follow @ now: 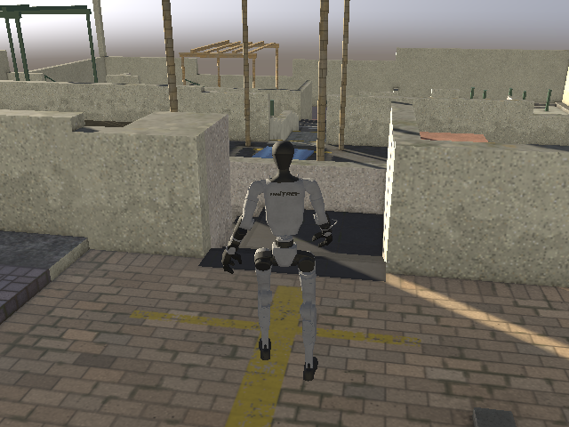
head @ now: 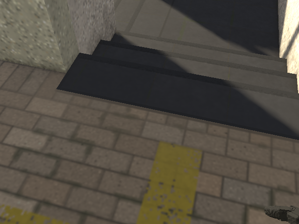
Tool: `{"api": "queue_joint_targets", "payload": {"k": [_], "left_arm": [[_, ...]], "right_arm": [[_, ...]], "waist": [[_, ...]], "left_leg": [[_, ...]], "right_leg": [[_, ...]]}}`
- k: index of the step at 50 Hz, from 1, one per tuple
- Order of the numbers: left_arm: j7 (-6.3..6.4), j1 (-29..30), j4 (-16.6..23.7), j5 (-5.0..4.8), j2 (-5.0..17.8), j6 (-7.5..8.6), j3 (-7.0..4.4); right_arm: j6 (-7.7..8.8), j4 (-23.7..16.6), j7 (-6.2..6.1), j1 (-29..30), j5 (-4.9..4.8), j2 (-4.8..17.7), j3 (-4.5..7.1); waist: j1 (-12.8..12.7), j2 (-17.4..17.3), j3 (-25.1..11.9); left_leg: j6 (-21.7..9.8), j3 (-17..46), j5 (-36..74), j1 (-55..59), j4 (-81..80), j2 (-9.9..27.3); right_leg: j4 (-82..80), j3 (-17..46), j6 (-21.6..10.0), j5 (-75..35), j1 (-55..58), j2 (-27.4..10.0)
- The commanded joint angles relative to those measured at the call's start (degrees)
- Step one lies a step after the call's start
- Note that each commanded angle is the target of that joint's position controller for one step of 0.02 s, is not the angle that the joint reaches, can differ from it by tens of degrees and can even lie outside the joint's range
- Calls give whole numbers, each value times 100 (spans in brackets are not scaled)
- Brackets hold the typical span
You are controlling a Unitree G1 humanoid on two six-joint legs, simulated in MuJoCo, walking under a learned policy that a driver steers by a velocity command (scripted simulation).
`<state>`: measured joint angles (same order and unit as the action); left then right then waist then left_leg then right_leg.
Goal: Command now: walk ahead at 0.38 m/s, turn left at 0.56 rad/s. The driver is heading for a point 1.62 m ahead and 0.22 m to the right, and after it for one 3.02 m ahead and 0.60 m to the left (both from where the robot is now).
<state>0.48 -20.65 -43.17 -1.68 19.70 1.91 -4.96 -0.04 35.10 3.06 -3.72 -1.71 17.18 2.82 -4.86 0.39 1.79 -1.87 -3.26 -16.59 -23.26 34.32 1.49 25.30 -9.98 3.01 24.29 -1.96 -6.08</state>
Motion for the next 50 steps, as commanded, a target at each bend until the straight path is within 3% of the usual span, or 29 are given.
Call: {"api": "queue_joint_targets", "payload": {"k": [1,2,3,4,5,6,7,10,14,16,20,21,23,24,25,26,27,28,29,30,31,32,35,40,44,46,48,49,50], "left_arm": [[16,503,668,156,457,173,-43],[30,740,1079,249,18,349,110],[-34,1087,1106,-4,556,457,-13],[-84,1071,1108,-84,675,523,-33],[-73,952,971,46,703,549,-52],[-61,862,891,192,696,542,-79],[-100,690,781,224,651,490,-79],[-135,582,592,221,411,362,9],[-172,1391,737,114,87,366,176],[-244,1785,840,51,20,389,224],[-416,2118,1013,19,64,413,227],[-454,2123,1048,32,81,417,221],[-472,1823,1035,66,210,393,156],[-448,1395,954,77,378,364,63],[-400,635,793,74,601,339,-69],[-326,-198,699,56,927,288,-183],[-326,-483,668,55,1487,318,-298],[-303,-637,662,8,849,297,-167],[-251,-318,686,61,709,275,-111],[-222,-6,760,84,642,262,-88],[-213,300,812,101,552,251,-54],[-186,482,885,168,462,256,-11],[-109,679,873,121,512,251,-26],[13,449,704,43,738,176,-106],[36,110,556,-20,724,84,-121],[35,157,561,9,684,55,-123],[12,198,604,51,389,43,-37],[-21,97,693,130,-40,67,109],[-29,-582,915,-24,-282,126,209]], "right_arm": [[1,112,-187,-2138,-28,1557,647],[141,-36,-176,-2127,22,1978,625],[269,-23,-135,-1938,40,1464,477],[331,-14,-132,-1680,57,1133,369],[342,-57,-142,-1357,49,909,296],[337,-124,-161,-1047,94,808,256],[342,-170,-191,-821,167,689,202],[445,-13,-261,-828,203,751,195],[489,291,-309,-1218,169,802,174],[507,445,-314,-1460,153,898,193],[457,687,-315,-1676,117,960,237],[425,718,-330,-1681,107,982,252],[360,707,-378,-1613,134,1082,284],[308,683,-410,-1592,162,1142,297],[247,633,-451,-1516,172,1123,272],[266,507,-504,-1637,266,976,191],[414,295,-399,-2394,328,263,-39],[606,329,-305,-1902,195,708,9],[729,80,-228,-1285,-38,919,68],[807,-29,-230,-980,-2,843,9],[831,-71,-251,-809,132,801,23],[788,-75,-263,-886,205,822,57],[622,-2,-292,-1185,282,637,6],[605,-217,-294,-169,269,325,-132],[679,-305,-245,169,131,559,-16],[716,-278,-235,0,101,705,88],[758,-129,-276,-749,133,869,230],[768,-96,-324,-1503,228,1169,322],[672,100,-290,-1889,307,1640,442]], "waist": [[1368,-582,-1164],[1149,-1470,-1557],[1292,-786,-1153],[1057,-829,-583],[821,-474,-255],[615,-488,-75],[443,-612,-75],[388,-553,-132],[763,-516,123],[946,-474,292],[993,-322,471],[951,-320,423],[728,-469,47],[498,-574,-341],[60,-515,-831],[-277,-163,-1471],[205,1389,-2263],[-195,1000,-2641],[-234,748,-1666],[-75,90,-1160],[155,-239,-644],[365,-123,-514],[632,148,-304],[253,315,-125],[143,477,-244],[298,624,-278],[721,611,-581],[1003,-101,-1302],[665,-2019,-1838]], "left_leg": [[-984,1707,-408,3787,-805,618],[-1929,5003,-1439,4250,-1916,1870],[-1950,4703,-1798,3937,-2199,1935],[-1761,3975,-1559,3343,-2199,1742],[-1535,3319,-936,2686,-2152,1433],[-1396,2848,-307,2102,-2198,1168],[-1307,2436,238,1745,-2305,997],[-1270,1560,1776,1399,-2431,826],[-970,875,1858,1422,-2570,656],[-954,817,1530,1573,-2714,813],[-898,641,1957,2478,-2519,1196],[-844,573,2382,2709,-2354,1257],[-698,380,4373,3020,-1691,1233],[-616,266,5549,3126,-985,1153],[-450,13,6143,2855,165,947],[-249,-77,4835,1584,1745,808],[232,159,-34,-983,4173,-462],[225,1087,-1353,-1717,4819,-569],[135,1167,-969,-2208,4772,-214],[67,1093,-615,-2103,4314,37],[94,1000,-444,-1904,3751,183],[136,1003,-315,-1525,3475,303],[441,788,-241,-1143,2707,373],[696,569,1717,-439,496,32],[614,825,1915,-109,-345,-129],[433,871,1448,129,-501,-119],[110,836,1164,1277,-798,40],[-269,1798,622,2542,-855,1035],[-1153,4520,-910,3960,-1549,2208]], "right_leg": [[3250,-233,-239,-1950,-2863,-142],[4569,886,-77,1157,-4526,739],[5035,1514,-148,741,-5063,418],[4780,1443,-301,190,-5095,193],[4375,1406,-318,-254,-4741,-4],[3922,1421,-274,-627,-4330,-110],[3736,1364,-216,-935,-3948,-168],[3255,1111,13,-1746,-3641,-118],[1687,982,-45,-2998,-3495,6],[1170,934,-148,-3322,-3450,91],[630,1040,-477,-2920,-3796,244],[561,1024,-571,-2683,-3786,311],[569,774,-775,-2147,-3228,623],[652,596,-903,-1860,-2641,855],[464,457,-1082,-1987,-1545,1080],[634,1439,-1399,-2263,250,427],[267,4769,-2675,-1151,2443,-1148],[-587,5822,-2685,-458,2802,-1261],[-734,4936,-2349,-509,2181,-1115],[-793,4338,-2169,-921,1326,-891],[-902,3885,-2085,-1629,472,-676],[-1049,3563,-2073,-2120,-82,-509],[-1286,3050,-2144,-2802,-1020,-304],[-1204,2391,-1688,-2201,-1822,235],[-732,3000,-1448,-1481,-1282,33],[-342,3343,-1314,-1370,-1008,-98],[517,3219,-1029,-1415,-1198,210],[2114,2721,-805,-665,-1741,593],[3906,1949,-493,1099,-3604,1235]]}}
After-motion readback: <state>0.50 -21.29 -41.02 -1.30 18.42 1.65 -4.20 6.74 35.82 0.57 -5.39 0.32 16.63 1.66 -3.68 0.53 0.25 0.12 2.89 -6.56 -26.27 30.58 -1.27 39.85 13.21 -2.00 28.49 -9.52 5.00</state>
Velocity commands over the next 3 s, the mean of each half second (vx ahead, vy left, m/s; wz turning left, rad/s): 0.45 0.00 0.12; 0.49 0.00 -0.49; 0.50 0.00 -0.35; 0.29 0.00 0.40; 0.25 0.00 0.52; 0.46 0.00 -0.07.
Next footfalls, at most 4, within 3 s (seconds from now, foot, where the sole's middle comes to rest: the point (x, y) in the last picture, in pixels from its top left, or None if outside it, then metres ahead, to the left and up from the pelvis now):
0.52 right None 0.45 -0.07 -0.76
0.98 left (142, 164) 0.72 0.12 -0.76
1.48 right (213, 145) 0.87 -0.23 -0.76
1.94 left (183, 103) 1.13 -0.07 -0.76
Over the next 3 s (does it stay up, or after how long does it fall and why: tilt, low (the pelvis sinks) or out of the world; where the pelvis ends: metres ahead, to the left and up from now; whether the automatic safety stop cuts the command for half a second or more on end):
stays up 1.24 -0.10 0.01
